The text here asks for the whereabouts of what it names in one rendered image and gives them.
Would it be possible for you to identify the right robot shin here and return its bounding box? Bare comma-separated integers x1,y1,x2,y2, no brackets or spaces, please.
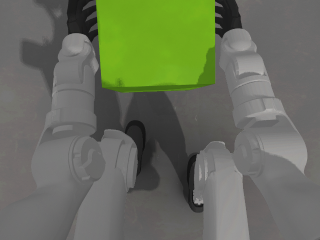
193,141,243,204

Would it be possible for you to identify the robot right upper arm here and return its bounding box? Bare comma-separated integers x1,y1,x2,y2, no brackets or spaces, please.
232,126,320,240

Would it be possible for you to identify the robot shin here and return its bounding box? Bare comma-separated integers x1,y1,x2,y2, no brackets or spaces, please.
193,141,243,204
97,129,138,152

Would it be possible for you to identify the robot right forearm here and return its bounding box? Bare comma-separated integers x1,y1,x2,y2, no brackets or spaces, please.
219,28,308,163

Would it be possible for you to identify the left robot shin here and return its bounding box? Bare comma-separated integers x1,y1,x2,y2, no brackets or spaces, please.
97,129,138,152

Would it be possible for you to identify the robot left hand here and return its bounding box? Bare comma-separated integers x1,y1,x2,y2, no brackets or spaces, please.
67,0,98,43

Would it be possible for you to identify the robot right hand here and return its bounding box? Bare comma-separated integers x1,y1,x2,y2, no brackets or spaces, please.
215,0,243,38

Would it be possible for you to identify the robot left upper arm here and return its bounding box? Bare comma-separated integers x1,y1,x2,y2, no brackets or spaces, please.
0,134,106,240

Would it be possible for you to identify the robot left forearm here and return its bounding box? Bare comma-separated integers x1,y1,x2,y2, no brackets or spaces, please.
31,33,99,169

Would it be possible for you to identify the carton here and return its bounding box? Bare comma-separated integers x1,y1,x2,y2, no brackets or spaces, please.
96,0,216,93

